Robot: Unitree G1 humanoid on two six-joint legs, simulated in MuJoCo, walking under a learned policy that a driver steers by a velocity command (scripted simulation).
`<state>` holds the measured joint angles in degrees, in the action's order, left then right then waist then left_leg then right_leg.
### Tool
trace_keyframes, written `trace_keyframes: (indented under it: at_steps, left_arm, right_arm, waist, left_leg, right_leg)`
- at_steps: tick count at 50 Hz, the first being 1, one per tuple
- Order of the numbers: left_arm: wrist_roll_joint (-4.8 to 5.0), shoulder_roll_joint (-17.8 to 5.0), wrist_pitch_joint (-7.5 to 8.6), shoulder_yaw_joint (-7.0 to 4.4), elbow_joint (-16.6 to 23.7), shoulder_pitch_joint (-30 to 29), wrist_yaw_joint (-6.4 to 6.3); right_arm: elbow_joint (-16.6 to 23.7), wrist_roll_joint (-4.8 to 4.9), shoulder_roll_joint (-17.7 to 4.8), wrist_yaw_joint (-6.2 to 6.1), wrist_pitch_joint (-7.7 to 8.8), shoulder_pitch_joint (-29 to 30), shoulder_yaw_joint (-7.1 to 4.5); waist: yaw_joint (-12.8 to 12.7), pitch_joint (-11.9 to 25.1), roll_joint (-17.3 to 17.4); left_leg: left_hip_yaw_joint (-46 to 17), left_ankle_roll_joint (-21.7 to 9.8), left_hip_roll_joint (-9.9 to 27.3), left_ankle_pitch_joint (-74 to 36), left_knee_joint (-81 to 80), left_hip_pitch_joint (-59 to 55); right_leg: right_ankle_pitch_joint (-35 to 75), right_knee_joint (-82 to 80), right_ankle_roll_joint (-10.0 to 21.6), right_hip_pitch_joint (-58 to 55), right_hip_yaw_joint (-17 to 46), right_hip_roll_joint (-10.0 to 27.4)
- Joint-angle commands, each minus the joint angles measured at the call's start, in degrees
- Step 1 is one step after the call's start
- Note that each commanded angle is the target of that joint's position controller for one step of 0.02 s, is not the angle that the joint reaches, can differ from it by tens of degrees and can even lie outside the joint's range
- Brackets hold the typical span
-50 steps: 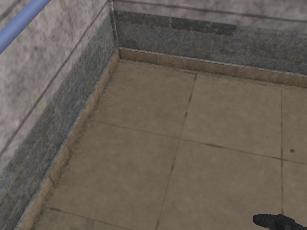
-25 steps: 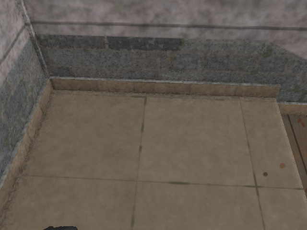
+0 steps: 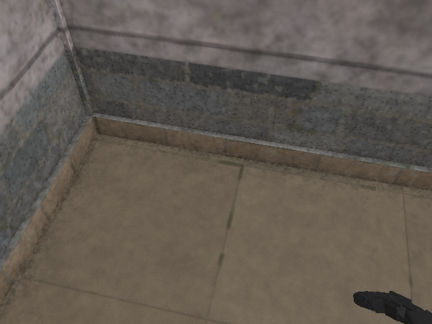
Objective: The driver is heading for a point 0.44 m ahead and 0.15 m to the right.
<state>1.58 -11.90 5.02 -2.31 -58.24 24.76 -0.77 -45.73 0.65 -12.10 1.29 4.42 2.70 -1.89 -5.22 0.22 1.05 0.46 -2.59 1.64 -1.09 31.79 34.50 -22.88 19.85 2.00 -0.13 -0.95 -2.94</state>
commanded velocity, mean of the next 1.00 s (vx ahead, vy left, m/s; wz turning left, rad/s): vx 0.34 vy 0.00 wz -0.30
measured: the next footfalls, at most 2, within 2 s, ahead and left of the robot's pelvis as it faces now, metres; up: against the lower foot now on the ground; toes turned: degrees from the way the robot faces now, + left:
left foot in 0.04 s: +0.20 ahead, +0.11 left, +0.00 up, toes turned +0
right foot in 0.62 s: +0.46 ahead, -0.18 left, +0.00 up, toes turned -18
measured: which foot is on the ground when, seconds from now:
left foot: up 0.00-0.02, down 0.04-0.62, up 0.64-1.00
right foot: down 0.00-0.06, up 0.08-0.60, down 0.62-1.00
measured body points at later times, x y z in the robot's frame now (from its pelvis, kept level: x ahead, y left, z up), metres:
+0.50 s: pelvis +0.26 +0.00 +0.01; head +0.28 +0.00 +0.46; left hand +0.49 +0.20 -0.10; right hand +0.20 -0.26 -0.13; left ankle +0.16 +0.11 -0.73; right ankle +0.40 -0.20 -0.68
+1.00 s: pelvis +0.42 -0.08 +0.01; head +0.43 -0.10 +0.46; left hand +0.66 +0.11 -0.09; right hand +0.46 -0.38 -0.11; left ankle +0.53 +0.06 -0.71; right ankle +0.43 -0.17 -0.73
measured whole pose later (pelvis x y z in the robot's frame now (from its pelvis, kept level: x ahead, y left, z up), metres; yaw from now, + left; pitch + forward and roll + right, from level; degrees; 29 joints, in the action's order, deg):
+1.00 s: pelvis +0.42 -0.08 +0.01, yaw -19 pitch +0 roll -1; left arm -1.9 -14.2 1.6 -1.7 -46.9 4.3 0.1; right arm -50.1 -0.6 -15.9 -3.9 -0.2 -5.6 -1.9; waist -0.2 -1.8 2.4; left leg -2.8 4.0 5.4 12.8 37.1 24.5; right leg -8.8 23.3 4.1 15.2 -1.4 -4.2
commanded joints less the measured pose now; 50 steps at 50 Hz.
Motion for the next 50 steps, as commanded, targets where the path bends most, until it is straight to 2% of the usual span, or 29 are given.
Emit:
trace_keyframes:
  at_steps: [1,2,3,4,5,6,7,8,10,13,18,22,25,26,28,30,31,32,33,34,35,36,37,38,40,42,45,48,50]
  left_arm:
    - [0.27,-9.7,-0.77,-2.09,1.5,0.0,-0.03]
    - [-0.43,-8.6,-0.9,-1.59,2.8,-2.6,0.1]
    - [-1.97,-6.4,-0.59,-0.85,4.4,-1.3,0.36]
    - [-0.44,-0.9,0.42,0.5,3.6,6.3,0.8]
    - [1.13,-7.4,0.65,-1.44,3.3,2.3,0.7]
    - [1.43,-9.3,0.5,-2.2,5.6,-3.3,0.35]
    - [0.87,-8.7,0.19,-2.49,6.1,-5.9,-0.19]
    - [0.17,-7.6,-0.36,-2.77,6.2,-6.2,-0.53]
    - [0.2,-5.1,-1.73,-2.92,6.0,-4.2,-0.41]
    - [0.13,-4.7,-2.93,-3.4,7.9,-7.0,-0.56]
    - [-0.12,-4.7,-2.41,-3.42,11.0,-13.5,0.71]
    - [-0.76,-3.8,-1.77,-2.08,15.7,-24.4,2.04]
    - [-0.28,-3.1,-1.76,-1.77,17.5,-26.7,3.17]
    - [-1.04,-4.2,-1.89,-2.02,18.1,-26.6,3.6]
    - [-1.56,-5.6,-1.35,-2.31,19.7,-25.8,4.59]
    - [-1.3,-9.3,-0.22,-3.99,17.6,-14.6,4.32]
    - [-1.79,-14.2,-0.15,-5.39,15.5,-7.9,3.13]
    - [-3.48,-19.7,0.39,-5.49,15.7,-6.8,2.11]
    - [-4.28,-15.7,0.37,-4.63,14.3,-0.5,2.0]
    - [-3.71,-13.2,0.19,-3.87,15.0,-4.6,2.11]
    - [-2.86,-12.9,0.28,-3.68,16.4,-11.4,1.53]
    - [-2.38,-9.8,0.15,-2.54,17.1,-16.4,1.19]
    - [-2.34,-8.5,-0.22,-1.8,17.2,-18.9,0.99]
    - [-2.64,-9.1,-0.47,-1.74,16.8,-20.2,1.06]
    - [-3.08,-9.2,-0.45,-1.55,16.7,-23.0,0.69]
    - [-3.12,-10.2,-0.93,-1.63,15.9,-23.4,0.5]
    - [-3.58,-11.5,-2.31,-1.76,15.4,-23.7,0.23]
    - [-3.55,-10.6,-3.03,-1.33,14.5,-21.9,0.76]
    - [-3.28,-8.8,-3.02,-0.42,14.7,-23.9,0.86]
  right_arm:
    - [2.3,-0.2,-6.5,0.22,1.16,-4.8,-2.4]
    - [-0.7,-0.31,-9.8,-0.21,1.37,-16.0,-3.96]
    - [-2.4,-0.89,-14.6,-0.57,1.19,-26.6,-5.19]
    - [-3.5,-0.98,-15.4,0.03,1.24,-28.6,-5.07]
    - [-3.1,-0.58,-10.8,-0.09,1.33,-26.0,-4.07]
    - [-2.0,-0.18,-8.7,-0.34,1.58,-19.6,-3.32]
    - [-1.3,-0.51,-6.9,-0.17,1.91,-15.0,-2.74]
    - [-1.3,-0.93,-5.5,-0.05,2.23,-12.6,-2.5]
    - [-2.2,-1.4,-4.3,-0.03,2.62,-11.8,-2.45]
    - [-4.0,-1.61,-6.4,-1.05,2.76,-13.7,-3.12]
    - [-5.6,-1.68,-8.0,-2.08,2.37,-16.8,-3.34]
    - [-6.4,-1.0,-10.8,-3.22,1.83,-20.7,-3.86]
    - [-6.9,-0.68,-10.1,-2.81,0.71,-22.6,-3.66]
    - [-6.5,-0.87,-10.8,-2.69,0.34,-21.7,-3.61]
    - [-6.6,-0.35,-12.2,-3.55,-0.77,-21.6,-3.42]
    - [-6.4,1.22,-15.1,-4.44,-1.23,-20.6,-4.22]
    - [-5.7,0.56,-13.9,-4.15,-0.02,-21.9,-3.59]
    - [-3.5,-2.34,-5.0,-2.95,1.1,-29.2,-0.77]
    - [-6.7,-0.63,-7.6,-1.34,2.41,-30.3,-0.87]
    - [-4.9,1.9,-10.5,-0.73,2.52,-23.2,-1.9]
    - [-3.5,0.47,-10.3,-1.19,2.67,-18.2,-1.73]
    - [-3.9,-1.2,-10.8,-2.03,1.99,-16.8,-2.11]
    - [-3.7,-2.34,-10.6,-2.99,0.44,-17.4,-2.22]
    - [-3.5,-2.86,-10.4,-3.59,-1.29,-17.3,-2.09]
    - [-3.2,-1.89,-7.1,-4.71,-3.36,-18.5,-1.08]
    - [-3.2,-1.5,-7.0,-5.45,-4.37,-18.0,-0.89]
    - [-2.5,-1.37,-8.2,-5.77,-4.54,-13.2,-1.13]
    - [-2.2,-0.85,-8.8,-5.33,-4.5,-9.8,-1.25]
    - [-2.1,-1.92,-7.1,-5.24,-3.79,-7.9,-0.46]
  waist:
    - [7.2,0.6,-5.3]
    - [12.1,7.3,-4.4]
    - [14.5,17.1,3.1]
    - [11.7,25.5,15.2]
    - [12.3,18.2,8.7]
    - [10.9,8.4,5.7]
    - [8.7,4.1,1.4]
    - [6.8,2.2,1.3]
    - [4.7,1.9,3.6]
    - [4.2,0.0,2.5]
    - [5.6,-2.2,1.9]
    - [9.0,-5.6,1.4]
    - [9.0,-7.5,1.8]
    - [8.8,-7.0,1.7]
    - [6.5,-3.6,4.1]
    - [0.5,4.1,5.5]
    - [-2.2,9.8,1.3]
    - [4.0,18.0,-14.0]
    - [0.0,31.8,-7.0]
    - [-1.0,24.5,-7.4]
    - [0.8,15.8,-6.8]
    - [3.0,11.6,-2.7]
    - [5.4,10.1,-2.1]
    - [7.0,9.6,-2.0]
    - [8.9,9.3,-2.6]
    - [9.1,9.3,-4.0]
    - [7.1,7.1,-6.5]
    - [5.4,3.1,-8.1]
    - [6.2,1.7,-7.5]
  left_leg:
    - [1.7,-2.6,-2.7,4.0,-4.2,-13.1]
    - [-0.9,-4.5,-0.2,-0.2,-1.7,-29.9]
    - [-14.9,-9.2,12.1,-2.0,0.0,-51.5]
    - [-39.4,-16.0,23.4,10.5,-8.7,-61.9]
    - [-38.1,-13.6,21.3,19.4,-12.4,-55.8]
    - [-29.0,-10.8,19.7,17.6,-14.7,-45.2]
    - [-22.6,-9.7,17.4,12.8,-17.1,-36.5]
    - [-17.6,-8.6,15.4,9.6,-19.3,-30.6]
    - [-10.8,-7.3,12.8,6.6,-22.3,-25.8]
    - [-4.4,-7.5,12.8,0.5,-24.0,-25.2]
    - [2.9,-6.3,12.2,-3.3,-24.5,-29.1]
    - [6.3,-5.3,14.0,-3.1,-25.4,-34.2]
    - [9.9,-4.5,14.4,-12.5,-22.2,-39.2]
    - [11.5,-4.4,13.8,-20.0,-19.6,-38.2]
    - [10.4,-3.7,15.1,-39.0,-11.7,-39.4]
    - [11.8,-0.9,12.5,-42.5,6.3,-38.3]
    - [11.2,1.9,9.7,-25.2,19.8,-24.4]
    - [9.5,5.7,-0.4,36.7,40.2,0.7]
    - [-4.8,5.4,-1.6,42.3,46.9,0.3]
    - [-6.3,4.5,1.7,36.9,46.9,2.4]
    - [-4.3,4.8,3.5,30.6,43.8,4.2]
    - [-4.2,5.4,5.4,27.2,40.5,1.0]
    - [-4.2,5.4,6.2,25.6,37.9,-3.2]
    - [-3.5,5.9,5.4,23.8,36.3,-7.5]
    - [-4.0,6.9,5.5,21.5,30.6,-10.2]
    - [-3.7,7.6,5.1,19.2,24.3,-11.5]
    - [-1.9,7.2,4.0,14.2,15.0,-14.5]
    - [-2.2,6.8,3.2,13.3,7.1,-16.8]
    - [-2.4,5.8,2.5,12.0,-2.2,-20.8]
  right_leg:
    - [48.6,3.5,6.9,1.0,8.7,14.5]
    - [48.7,14.6,5.1,8.0,6.8,11.5]
    - [25.8,34.7,2.6,24.3,3.5,4.9]
    - [-10.5,50.6,1.1,38.4,8.2,-0.9]
    - [-9.1,55.7,1.1,43.7,11.7,1.9]
    - [-3.2,54.4,1.4,45.3,9.5,4.5]
    - [1.6,51.8,1.2,42.6,8.2,7.0]
    - [4.8,49.2,1.2,39.3,8.2,8.6]
    - [8.0,46.9,1.3,34.3,8.2,10.1]
    - [13.4,43.9,0.4,38.3,8.6,10.4]
    - [25.5,31.9,-0.6,43.0,8.3,9.3]
    - [28.0,22.3,-0.2,44.6,3.6,8.7]
    - [24.3,17.7,1.1,44.0,0.6,8.0]
    - [22.1,16.9,1.4,40.3,-1.2,6.9]
    - [15.3,14.7,2.7,32.9,-4.2,3.0]
    - [21.7,5.4,5.7,17.5,-4.7,-1.2]
    - [41.4,7.9,8.4,-0.7,3.4,4.9]
    - [73.2,14.1,18.8,-25.0,28.7,23.8]
    - [69.0,10.0,23.5,-28.8,37.2,27.1]
    - [69.9,8.2,20.6,-22.4,26.9,23.5]
    - [67.3,6.0,18.1,-12.0,19.5,20.5]
    - [64.4,3.6,15.8,-3.1,16.2,18.6]
    - [62.9,1.1,14.5,3.3,13.7,17.3]
    - [64.3,-0.5,13.9,8.3,11.8,17.0]
    - [65.4,-1.4,13.0,12.5,9.0,16.9]
    - [61.0,-1.9,11.9,13.8,6.7,15.8]
    - [38.9,-3.4,9.5,17.5,4.3,12.6]
    - [13.7,-6.1,9.5,19.0,8.0,12.6]
    - [5.2,-5.3,8.6,18.9,10.3,13.0]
